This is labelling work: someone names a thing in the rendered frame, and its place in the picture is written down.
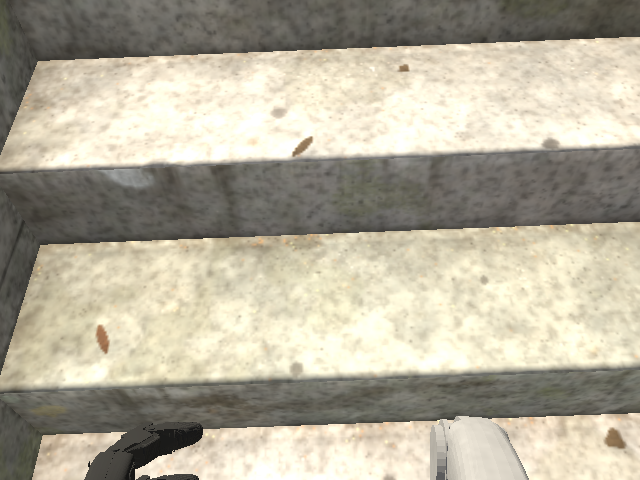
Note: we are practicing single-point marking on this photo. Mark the left robot hand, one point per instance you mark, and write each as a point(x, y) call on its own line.
point(140, 446)

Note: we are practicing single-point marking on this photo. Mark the robot right thigh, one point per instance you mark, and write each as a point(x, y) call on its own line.
point(472, 448)

